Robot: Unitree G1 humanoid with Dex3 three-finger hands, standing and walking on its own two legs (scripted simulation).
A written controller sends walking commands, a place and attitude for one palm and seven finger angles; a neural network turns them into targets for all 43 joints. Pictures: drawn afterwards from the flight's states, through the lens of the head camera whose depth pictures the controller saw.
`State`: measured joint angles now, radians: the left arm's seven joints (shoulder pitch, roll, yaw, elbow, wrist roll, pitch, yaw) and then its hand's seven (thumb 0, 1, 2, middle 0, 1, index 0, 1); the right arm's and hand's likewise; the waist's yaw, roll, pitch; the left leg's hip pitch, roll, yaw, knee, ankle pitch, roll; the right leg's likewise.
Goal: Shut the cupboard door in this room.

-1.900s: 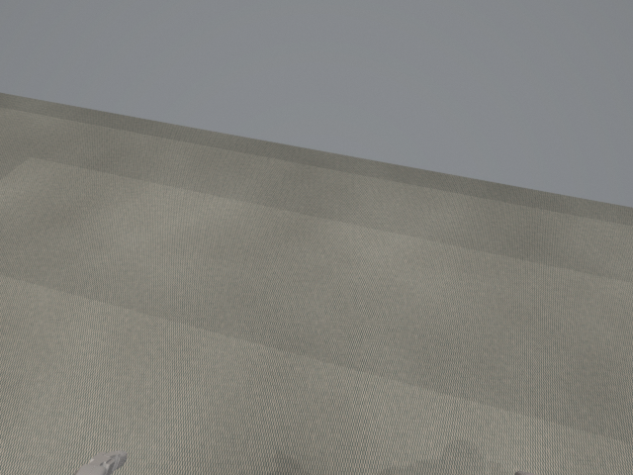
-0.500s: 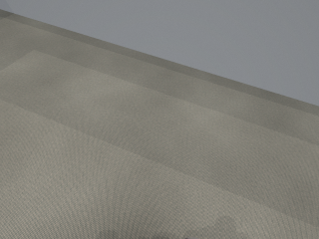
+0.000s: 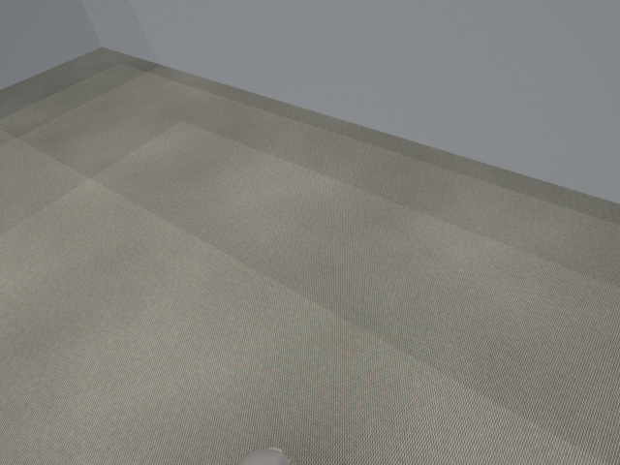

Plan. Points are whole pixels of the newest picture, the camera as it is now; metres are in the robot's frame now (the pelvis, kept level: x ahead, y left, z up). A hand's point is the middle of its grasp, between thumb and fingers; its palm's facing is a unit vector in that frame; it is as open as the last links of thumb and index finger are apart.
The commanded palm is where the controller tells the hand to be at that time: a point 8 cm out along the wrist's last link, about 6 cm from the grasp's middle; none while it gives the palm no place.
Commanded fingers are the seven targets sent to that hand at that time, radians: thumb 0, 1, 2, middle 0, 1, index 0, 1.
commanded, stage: turn or walk to find it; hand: left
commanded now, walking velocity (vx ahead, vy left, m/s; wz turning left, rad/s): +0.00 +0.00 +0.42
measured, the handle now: out of the picture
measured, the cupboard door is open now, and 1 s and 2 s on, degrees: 81 81 81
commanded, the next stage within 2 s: none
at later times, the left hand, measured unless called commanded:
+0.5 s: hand out of the picture -0.06 +0.26 -0.18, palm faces +0.28 -0.93 -0.22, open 7.4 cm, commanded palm none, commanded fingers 0.00 0.90 0.90 -0.20 -0.30 -0.20 -0.30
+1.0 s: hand out of the picture -0.04 +0.20 -0.14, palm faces +0.41 -0.87 -0.28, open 7.4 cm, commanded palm none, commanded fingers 0.00 0.90 0.90 -0.20 -0.30 -0.20 -0.30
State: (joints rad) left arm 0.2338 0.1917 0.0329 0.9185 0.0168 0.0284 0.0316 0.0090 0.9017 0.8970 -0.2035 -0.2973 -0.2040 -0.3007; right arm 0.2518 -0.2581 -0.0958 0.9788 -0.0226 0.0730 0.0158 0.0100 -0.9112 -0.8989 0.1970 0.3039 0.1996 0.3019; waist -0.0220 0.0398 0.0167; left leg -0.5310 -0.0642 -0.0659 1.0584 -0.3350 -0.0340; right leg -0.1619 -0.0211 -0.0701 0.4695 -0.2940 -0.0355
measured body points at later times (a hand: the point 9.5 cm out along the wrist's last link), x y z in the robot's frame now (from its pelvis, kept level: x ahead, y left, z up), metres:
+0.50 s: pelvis -0.03 +0.05 +0.00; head -0.02 +0.09 +0.45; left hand -0.07 +0.31 -0.17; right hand +0.13 -0.16 -0.12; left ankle -0.04 +0.13 -0.74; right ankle -0.02 -0.11 -0.66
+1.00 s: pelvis -0.05 -0.01 +0.00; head -0.03 -0.04 +0.45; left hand -0.06 +0.25 -0.12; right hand +0.06 -0.24 -0.17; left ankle -0.10 +0.12 -0.66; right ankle -0.02 -0.09 -0.74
